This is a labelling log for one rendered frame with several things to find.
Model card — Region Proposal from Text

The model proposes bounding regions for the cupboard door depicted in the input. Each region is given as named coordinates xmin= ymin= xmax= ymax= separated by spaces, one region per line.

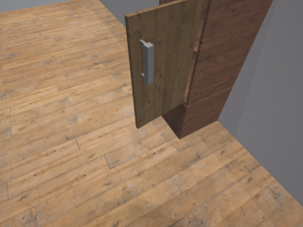
xmin=124 ymin=0 xmax=204 ymax=129

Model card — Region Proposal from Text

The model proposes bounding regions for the handle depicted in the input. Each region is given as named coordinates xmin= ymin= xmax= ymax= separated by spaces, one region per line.
xmin=139 ymin=39 xmax=154 ymax=85

